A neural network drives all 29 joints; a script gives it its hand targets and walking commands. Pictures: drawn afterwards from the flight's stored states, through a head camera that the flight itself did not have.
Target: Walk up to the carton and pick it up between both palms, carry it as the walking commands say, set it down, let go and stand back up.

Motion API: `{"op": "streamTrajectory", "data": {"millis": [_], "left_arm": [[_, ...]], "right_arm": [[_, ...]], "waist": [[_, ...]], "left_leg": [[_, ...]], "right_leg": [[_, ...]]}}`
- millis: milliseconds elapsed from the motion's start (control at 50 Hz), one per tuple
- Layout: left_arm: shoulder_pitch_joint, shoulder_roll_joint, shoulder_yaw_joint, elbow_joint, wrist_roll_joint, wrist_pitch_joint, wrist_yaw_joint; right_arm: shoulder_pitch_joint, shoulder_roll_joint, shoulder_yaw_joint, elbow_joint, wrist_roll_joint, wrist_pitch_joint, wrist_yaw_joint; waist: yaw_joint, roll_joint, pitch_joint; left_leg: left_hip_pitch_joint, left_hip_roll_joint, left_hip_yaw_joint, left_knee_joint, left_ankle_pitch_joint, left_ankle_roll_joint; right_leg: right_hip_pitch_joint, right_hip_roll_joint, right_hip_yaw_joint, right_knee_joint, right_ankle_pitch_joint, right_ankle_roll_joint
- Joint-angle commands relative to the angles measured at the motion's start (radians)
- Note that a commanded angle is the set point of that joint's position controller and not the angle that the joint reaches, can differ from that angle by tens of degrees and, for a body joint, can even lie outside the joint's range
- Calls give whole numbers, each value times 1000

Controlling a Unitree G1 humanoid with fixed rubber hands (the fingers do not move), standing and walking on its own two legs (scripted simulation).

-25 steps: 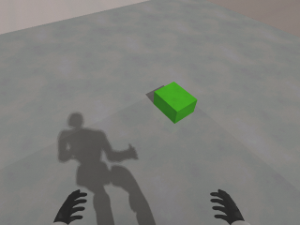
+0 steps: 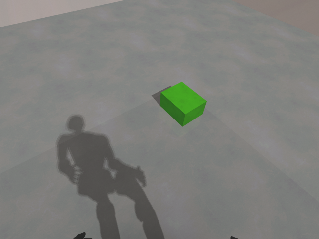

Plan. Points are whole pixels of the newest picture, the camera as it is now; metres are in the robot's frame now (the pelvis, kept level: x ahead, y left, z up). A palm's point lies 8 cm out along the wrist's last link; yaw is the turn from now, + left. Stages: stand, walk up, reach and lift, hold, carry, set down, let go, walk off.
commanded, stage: stand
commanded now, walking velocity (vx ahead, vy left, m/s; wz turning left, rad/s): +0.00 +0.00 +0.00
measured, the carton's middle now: (182, 103) +1.20 -0.25 -0.68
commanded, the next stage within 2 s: walk up in 1.24 s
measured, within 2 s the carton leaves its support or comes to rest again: neither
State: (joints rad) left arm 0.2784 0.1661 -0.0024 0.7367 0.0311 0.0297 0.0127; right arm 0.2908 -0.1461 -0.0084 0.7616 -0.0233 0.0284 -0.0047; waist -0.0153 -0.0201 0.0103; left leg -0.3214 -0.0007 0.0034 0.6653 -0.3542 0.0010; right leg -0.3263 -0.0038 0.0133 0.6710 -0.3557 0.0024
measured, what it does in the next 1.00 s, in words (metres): stands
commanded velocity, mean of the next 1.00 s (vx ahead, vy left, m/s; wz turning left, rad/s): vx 0.00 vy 0.00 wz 0.00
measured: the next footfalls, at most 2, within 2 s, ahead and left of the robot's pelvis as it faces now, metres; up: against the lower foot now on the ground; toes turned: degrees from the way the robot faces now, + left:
right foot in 1.78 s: +0.10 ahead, -0.20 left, +0.00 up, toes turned -13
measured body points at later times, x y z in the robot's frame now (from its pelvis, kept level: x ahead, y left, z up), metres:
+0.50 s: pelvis +0.01 +0.01 +0.01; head +0.02 +0.02 +0.46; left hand +0.08 +0.24 -0.13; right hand +0.07 -0.22 -0.13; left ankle +0.00 +0.12 -0.72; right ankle +0.00 -0.12 -0.72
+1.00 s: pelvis +0.02 +0.01 +0.02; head +0.02 +0.01 +0.47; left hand +0.04 +0.23 -0.14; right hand +0.03 -0.22 -0.14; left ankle +0.00 +0.12 -0.72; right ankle +0.00 -0.12 -0.72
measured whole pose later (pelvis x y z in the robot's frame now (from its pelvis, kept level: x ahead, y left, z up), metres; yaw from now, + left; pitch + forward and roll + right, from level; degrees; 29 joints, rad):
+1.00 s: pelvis +0.02 +0.01 +0.02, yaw -1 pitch -1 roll +0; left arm 0.30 0.16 0.00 1.01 0.02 0.01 0.04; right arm 0.28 -0.14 -0.03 1.04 -0.02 0.01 -0.03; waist 0.00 -0.02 0.01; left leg -0.17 0.00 0.02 0.48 -0.29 0.01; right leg -0.18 -0.01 0.03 0.48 -0.28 0.01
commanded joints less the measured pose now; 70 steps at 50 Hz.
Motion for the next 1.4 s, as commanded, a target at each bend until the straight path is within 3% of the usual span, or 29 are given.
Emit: {"op": "streamTrajectory", "data": {"millis": [0,40,100,120,180,260,280,300,320,340,360,400,460,520,600,660,740,800,820,860,920,960,980,1040,1060,1200,1240,1300,1380], "left_arm": [[-35,82,32,-82,-9,-33,16],[-1,96,35,-76,-10,-33,19],[10,97,41,-42,-3,-45,14],[19,111,37,-53,-12,-39,8],[-8,119,45,-37,-1,-29,21],[6,106,36,-31,-10,-44,13],[28,100,29,-7,-7,-43,8],[2,117,44,-15,-3,-39,7],[0,131,47,-6,6,-37,8],[69,108,44,20,-4,-45,12],[39,98,30,10,-15,-47,12],[4,91,33,16,-7,-41,20],[21,107,37,31,-13,-38,15],[58,86,27,71,-2,-44,18],[79,88,20,130,-23,-59,21],[38,115,31,120,-8,-55,32],[49,92,28,139,-17,-45,34],[84,125,45,183,-15,-45,29],[77,107,43,196,-14,-43,33],[85,69,26,218,-21,-42,32],[83,93,20,241,-10,-32,28],[62,91,27,262,-14,-42,20],[88,59,14,269,-10,-40,29],[57,78,6,285,-12,-39,33],[75,72,6,292,-9,-43,28],[128,38,-15,349,-22,-49,35],[85,82,2,327,-19,-39,33],[65,65,-5,333,-16,-45,25],[129,41,-4,383,-16,-39,33]], "right_arm": [[-20,-98,-31,-69,0,-33,-11],[2,-131,-37,-47,-9,-32,-18],[-4,-135,-41,-22,-12,-43,-15],[-29,-133,-40,-48,-3,-42,-15],[-3,-127,-49,-36,-11,-48,-12],[18,-136,-46,-11,5,-37,-22],[27,-159,-60,4,7,-39,-20],[19,-143,-57,-3,6,-36,-20],[-5,-126,-44,-5,2,-31,-16],[-21,-102,-39,19,-5,-32,-21],[42,-144,-51,29,8,-41,-25],[29,-109,-36,47,-2,-40,-13],[11,-127,-51,63,-4,-38,-14],[47,-111,-47,110,-9,-31,-27],[35,-106,-50,123,5,-44,-25],[-5,-125,-62,140,-2,-49,-18],[70,-108,-49,187,9,-42,-31],[28,-66,-31,207,1,-38,-24],[-9,-56,-25,205,-10,-40,-30],[47,-85,-39,233,12,-46,-29],[-4,-116,-51,234,8,-35,-31],[22,-75,-39,240,16,-36,-26],[50,-118,-54,283,5,-36,-36],[61,-99,-39,282,5,-37,-35],[43,-84,-36,304,3,-35,-36],[87,-67,-34,347,10,-35,-41],[29,-94,-42,330,7,-29,-36],[62,-52,-30,347,4,-35,-38],[96,-38,-22,369,13,-40,-33]], "waist": [[-4,-31,-15],[2,25,-49],[17,7,-96],[7,36,-65],[-14,90,12],[2,32,-63],[13,-54,-44],[-5,-58,-34],[2,36,-19],[32,28,-36],[13,97,-32],[4,28,-35],[-8,82,8],[11,62,7],[4,-76,-36],[21,27,7],[0,-7,-51],[12,65,2],[36,22,-26],[2,49,21],[33,21,47],[13,-42,63],[15,8,53],[-13,18,110],[11,63,82],[-6,-21,96],[14,10,87],[-5,45,41],[23,16,61]], "left_leg": [[13,35,-42,-133,146,31],[43,50,-72,-151,133,42],[55,57,-80,-171,172,50],[35,54,-74,-154,177,44],[40,62,-73,-177,165,37],[55,60,-86,-158,221,47],[52,65,-94,-176,223,46],[68,54,-78,-160,207,47],[52,46,-71,-174,224,35],[47,70,-72,-184,256,55],[43,57,-75,-188,228,48],[59,63,-73,-194,287,45],[63,66,-86,-218,250,46],[70,84,-103,-228,177,59],[117,56,-74,-211,227,43],[131,68,-84,-239,305,47],[153,67,-72,-228,286,42],[140,67,-53,-247,307,37],[140,74,-60,-260,292,49],[124,70,-60,-271,265,39],[117,57,-76,-284,238,44],[155,72,-85,-283,299,33],[159,73,-73,-277,262,41],[145,83,-64,-297,215,44],[156,74,-60,-305,253,35],[164,85,-88,-312,215,32],[141,68,-71,-312,182,40],[152,73,-62,-303,219,36],[139,76,-74,-303,194,37]], "right_leg": [[6,-79,94,-186,126,-62],[12,-51,73,-172,169,-50],[69,-49,52,-137,221,-57],[48,-30,35,-146,210,-31],[-23,-59,80,-169,169,-52],[45,-36,41,-146,221,-37],[40,-39,36,-160,224,-38],[26,-35,55,-186,235,-40],[40,-38,36,-173,224,-39],[83,-50,50,-161,244,-36],[46,-60,83,-162,236,-42],[73,-47,56,-168,235,-47],[27,-53,63,-184,201,-50],[56,-42,51,-206,183,-45],[100,-81,79,-232,339,-54],[76,-78,85,-227,331,-61],[126,-68,76,-237,341,-55],[130,-79,86,-228,366,-47],[166,-79,68,-237,359,-49],[146,-76,71,-251,291,-40],[135,-55,64,-262,280,-40],[104,-53,68,-287,298,-37],[114,-64,68,-274,302,-35],[61,-68,90,-298,245,-45],[94,-72,82,-281,234,-42],[80,-63,65,-307,225,-28],[82,-52,86,-321,195,-35],[130,-64,77,-308,236,-35],[130,-61,93,-302,230,-43]]}}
